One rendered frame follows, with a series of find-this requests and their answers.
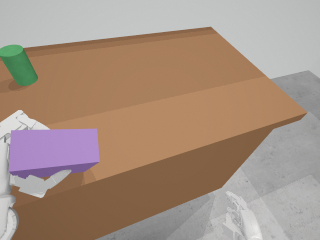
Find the table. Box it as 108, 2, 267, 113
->
0, 26, 308, 240

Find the left robot forearm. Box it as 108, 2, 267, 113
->
0, 194, 19, 240

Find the sponge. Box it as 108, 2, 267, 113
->
8, 128, 100, 179

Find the left robot hand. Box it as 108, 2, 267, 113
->
0, 110, 72, 198

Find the right robot hand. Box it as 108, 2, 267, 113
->
223, 191, 263, 240

